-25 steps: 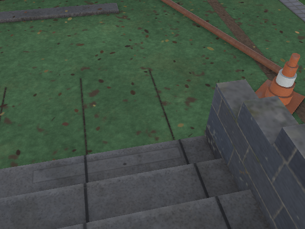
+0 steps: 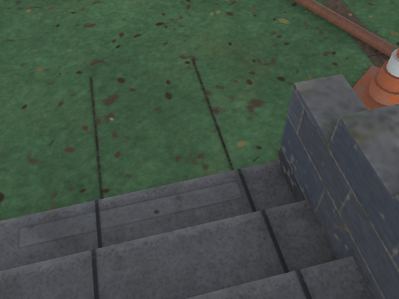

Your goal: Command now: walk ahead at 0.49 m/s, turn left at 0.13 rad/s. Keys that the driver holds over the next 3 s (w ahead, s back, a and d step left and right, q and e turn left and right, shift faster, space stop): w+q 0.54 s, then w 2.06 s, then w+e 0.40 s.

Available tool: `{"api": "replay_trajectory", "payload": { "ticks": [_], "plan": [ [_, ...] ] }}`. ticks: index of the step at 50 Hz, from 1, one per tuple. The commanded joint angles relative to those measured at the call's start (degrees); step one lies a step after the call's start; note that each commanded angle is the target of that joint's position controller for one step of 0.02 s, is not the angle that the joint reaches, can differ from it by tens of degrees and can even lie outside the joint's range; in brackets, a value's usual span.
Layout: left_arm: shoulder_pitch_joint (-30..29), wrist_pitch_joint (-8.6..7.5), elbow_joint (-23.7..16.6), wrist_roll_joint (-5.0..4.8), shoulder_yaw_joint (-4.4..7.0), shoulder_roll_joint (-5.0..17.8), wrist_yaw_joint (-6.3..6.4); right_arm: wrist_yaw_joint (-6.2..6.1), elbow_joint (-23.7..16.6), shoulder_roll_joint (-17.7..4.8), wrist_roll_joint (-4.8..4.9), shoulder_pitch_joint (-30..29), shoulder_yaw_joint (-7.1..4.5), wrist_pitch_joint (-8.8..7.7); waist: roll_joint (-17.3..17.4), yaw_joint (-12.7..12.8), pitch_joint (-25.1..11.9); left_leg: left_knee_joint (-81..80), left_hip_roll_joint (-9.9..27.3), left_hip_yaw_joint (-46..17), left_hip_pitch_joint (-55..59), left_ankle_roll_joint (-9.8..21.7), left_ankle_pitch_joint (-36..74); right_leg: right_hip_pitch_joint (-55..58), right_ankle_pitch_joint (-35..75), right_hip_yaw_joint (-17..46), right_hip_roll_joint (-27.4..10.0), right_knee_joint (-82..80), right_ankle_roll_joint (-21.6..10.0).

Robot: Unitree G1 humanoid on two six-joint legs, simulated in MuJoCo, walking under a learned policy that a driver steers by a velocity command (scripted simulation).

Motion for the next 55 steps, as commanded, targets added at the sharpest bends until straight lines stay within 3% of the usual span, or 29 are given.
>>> {"api": "replay_trajectory", "payload": {
  "ticks": [1,4,6,10,14,17,19,20,21,22,23,24,25,26,27,28,31,32,35,38,40,43,47,49,50,51,52,53,55],
  "plan": [
    [9.1,-1.89,0.62,0.09,1.4,7.56,0.78,1.64,-1.27,-0.19,-1.5,3.82,-1.01,1.93,-5.1,0.87,-0.91,-18.28,2.82,-2.35,-4.37,-2.12,11.61,-1.45,21.19,17.38,-18.6,-14.73,-9.71],
    [9.97,-2.04,0.14,0.82,1.63,8.84,0.71,1.89,-1.64,-1.82,-1.71,4.99,-1.39,2.79,-7.21,-0.84,-3.91,-20.09,2.21,-0.53,-4.64,-0.52,22.88,-0.69,30.23,13.78,-19.13,-11.06,-9.81],
    [10.29,-3.02,0.81,-0.75,0.49,4.28,0.8,2.82,-5.16,-2.66,-0.74,-4.29,-1.92,1.61,-5.57,0.3,-1.24,-30.29,2.77,-4.71,-10.48,1.66,39.28,1.44,14.12,11.86,-16.44,-9.82,-6.38],
    [9.62,-3.16,0.39,-0.51,-0.41,5.13,1.86,4.51,-8.03,-2.25,-0.22,-12.63,-1.51,0.48,-3.41,2.3,-0.47,-43.72,-0.5,-0.86,-1.12,2.15,58.59,-4.66,-6.7,5.83,-13.7,-5.9,-2.83],
    [16.97,-2.24,2.2,1.01,-0.6,6.21,2.84,4.45,-11.9,-2.09,0.54,-23.1,-0.6,0.4,-4.69,8.49,7.82,-54.51,0.46,1.92,-6.75,1.71,51.6,3.87,-5.18,6.14,-15.95,0.84,-3.31],
    [20.57,-0.38,4.14,1.59,-0.52,6.64,3.91,4.1,-12.56,-1.52,0.57,-24.22,-0.04,0.71,-3.64,10.78,8.56,-60.76,1.48,5.97,-1.97,2.84,44.12,8.02,6.53,4.55,-16.78,8.92,-3.02],
    [19.99,0.51,4.06,1.87,-0.43,8.41,3.59,3.65,-8.68,-4.33,0.23,-11.71,-1.24,0.64,-2.35,5.32,2.73,-63.89,-1.9,9.68,10.73,4.48,34.24,10.4,24.17,1.84,-15.44,26.49,-3.47],
    [17.94,0.73,3.39,1.32,-0.21,9.59,3.66,3.35,-4.4,-5.79,-0.33,1.08,-2.31,0.38,-0.52,-1.05,-3.35,-66.76,-3.31,10.79,25.0,5.99,36.52,6.24,25.95,-0.64,-14.02,42.08,-3.13],
    [20.68,0.6,3.41,0.48,0.42,8.0,3.35,3.36,-2.86,-10.39,-0.38,4.43,-3.96,0.38,10.21,-0.96,-7.57,-57.83,2.05,4.86,41.75,8.15,52.14,-10.33,-10.75,-4.88,-6.56,65.35,-0.2],
    [22.42,0.06,0.43,-1.38,-0.05,6.77,3.31,3.79,-3.87,-14.03,1.18,9.2,-4.37,0.3,13.35,-1.51,-19.58,-40.16,14.4,-11.22,62.53,16.9,75.28,-31.33,-34.28,-0.11,-4.65,85.08,2.2],
    [14.11,-0.75,-5.04,-2.61,0.01,8.54,3.1,3.13,-4.23,-15.84,3.13,14.62,-4.79,0.92,9.5,-7.2,-28.86,-52.04,21.12,-26.37,67.96,23.65,56.74,-40.88,-30.05,3.93,-3.88,85.57,4.36],
    [5.7,-1.35,-7.5,-1.42,-0.06,8.05,3.06,1.08,-4.66,-14.94,1.69,10.76,-4.31,1.83,5.77,-6.3,-18.1,-63.49,22.03,-31.58,57.44,23.6,30.35,-48.26,-19.85,6.33,-5.69,76.35,4.52],
    [2.7,-0.71,-7.43,0.07,0.57,10.19,3.04,0.66,-6.62,-9.66,1.31,3.03,-2.81,1.94,-2.99,-2.57,-8.51,-66.78,18.34,-24.93,44.06,18.61,23.1,-43.59,-13.38,6.55,-8.92,64.55,4.54],
    [4.57,0.26,-6.87,1.23,0.73,9.14,2.75,0.37,-7.31,-10.11,0.39,1.07,-2.69,1.37,0.02,-0.56,-6.78,-64.65,19.89,-28.32,33.49,20.53,29.54,-37.22,-15.29,7.08,-9.18,62.13,5.02],
    [6.44,1.33,-5.58,1.76,1.02,9.57,2.76,0.69,-7.47,-6.48,0.67,-1.77,-1.41,0.11,-6.86,3.5,-2.88,-63.04,15.22,-22.24,22.55,17.29,32.33,-30.73,-6.19,10.25,-11.33,48.0,5.66],
    [4.14,2.44,-6.59,1.97,0.48,6.33,2.35,0.55,-7.7,-7.15,1.85,-4.4,-1.47,-1.17,-5.07,5.61,-0.61,-67.18,9.7,-15.44,9.97,14.89,29.91,-20.19,-0.19,8.88,-10.51,33.45,7.6],
    [9.54,3.57,-4.2,2.29,0.15,4.59,0.65,0.65,-6.44,-9.91,1.68,-1.18,-2.18,-1.58,2.07,6.21,-5.65,-65.88,6.84,-11.94,10.26,14.71,42.74,-11.99,7.27,6.19,-8.84,26.38,7.77],
    [11.12,3.79,-3.04,1.25,0.71,5.29,0.56,1.21,-6.44,-9.58,1.09,0.04,-2.33,-1.5,2.5,6.0,-6.51,-64.71,7.27,-11.65,11.31,14.57,42.21,-12.29,14.42,5.96,-8.79,28.46,6.32],
    [-4.12,2.73,-8.09,1.14,2.42,8.85,-0.03,1.03,-5.0,-6.2,1.6,6.47,-1.44,-2.28,-1.36,1.22,-1.23,-62.03,6.92,-18.74,20.67,14.51,16.54,-29.83,26.29,11.31,-11.08,18.8,4.92],
    [-7.25,1.8,-9.38,1.47,1.99,6.66,-1.34,0.48,-6.53,-5.95,1.44,3.56,-1.06,-3.16,-0.95,1.35,-0.49,-57.74,3.88,-17.05,11.05,12.7,1.39,-19.82,40.27,10.03,-8.43,7.7,4.64],
    [-10.16,1.82,-10.5,1.87,1.64,5.82,-2.0,-0.02,-7.42,-6.36,0.98,3.88,-0.65,-2.92,-1.5,-0.02,-0.16,-53.68,2.93,-15.88,8.3,11.48,0.21,-16.33,41.71,8.89,-6.41,5.33,4.43],
    [-15.46,1.47,-13.58,0.42,0.81,4.73,-2.11,-0.74,-7.3,-6.86,0.18,7.26,-0.38,-2.14,1.83,-3.96,3.46,-48.61,2.33,-15.14,10.52,10.54,5.14,-15.81,35.21,7.67,-4.99,-3.32,4.65],
    [-7.85,0.42,-11.48,-1.49,1.48,7.06,-1.01,-2.79,-6.17,-7.67,-1.12,9.94,-0.31,-0.75,1.0,-3.24,4.35,-36.15,3.13,-16.25,16.78,9.45,19.57,-6.62,28.86,9.75,-7.71,-16.14,3.19],
    [11.16,0.23,-4.73,-0.02,2.54,8.99,0.0,-1.69,-4.66,-9.03,0.19,11.46,-0.42,-0.92,-6.48,5.58,-4.19,-11.63,-1.61,-8.55,13.43,8.33,26.74,15.04,30.08,3.09,-4.22,-18.48,2.3],
    [18.25,0.64,-2.43,0.53,3.09,11.55,-0.45,-0.5,-3.14,-6.04,0.88,16.35,-1.0,-1.58,-13.37,5.49,-10.7,10.02,-8.54,-4.16,-3.06,5.66,-6.81,33.19,42.48,10.25,-10.71,-5.4,0.61],
    [23.59,0.86,-3.05,0.32,2.81,13.45,-1.48,-1.21,-3.87,-4.88,3.28,20.73,-0.62,-2.11,-15.41,5.74,-20.4,31.19,-9.25,-3.95,-18.27,3.66,-25.68,48.9,54.44,21.41,-22.09,10.41,-4.3],
    [25.51,1.17,-2.21,-2.33,4.71,18.94,-1.78,-1.96,-8.41,-7.09,4.12,14.26,-0.04,-2.34,-19.97,9.31,-26.87,37.91,-9.04,-1.95,-30.83,2.36,-19.46,51.39,23.5,38.88,-31.18,-2.54,-14.36],
    [20.11,1.69,-3.52,-2.69,3.33,12.9,-0.24,-1.87,-9.68,-8.61,1.92,3.24,-0.58,-1.59,-11.56,9.49,-14.53,29.94,-5.24,0.93,-37.94,1.45,-9.47,39.42,2.76,39.16,-27.68,-13.58,-13.58],
    [13.04,0.55,-5.06,0.85,1.21,8.62,0.59,-0.46,-10.11,-7.25,0.0,-3.52,-0.77,-0.65,-4.17,6.84,-3.53,15.09,-1.46,-3.24,-27.34,1.86,0.27,15.06,8.0,32.66,-24.22,-14.45,-11.89]
  ]
}}
Next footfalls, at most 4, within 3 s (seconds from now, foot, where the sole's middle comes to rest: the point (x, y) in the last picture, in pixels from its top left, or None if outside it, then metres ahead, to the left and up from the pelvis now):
0.40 left None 0.36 0.14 -0.91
0.98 right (198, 250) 0.74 0.03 -1.05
1.60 left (129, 217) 1.00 0.37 -1.20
2.20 right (154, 163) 1.42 0.27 -1.35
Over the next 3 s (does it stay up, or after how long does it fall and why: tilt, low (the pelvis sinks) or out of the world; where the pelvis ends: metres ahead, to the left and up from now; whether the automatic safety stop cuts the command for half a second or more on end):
stays up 1.64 0.48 -0.57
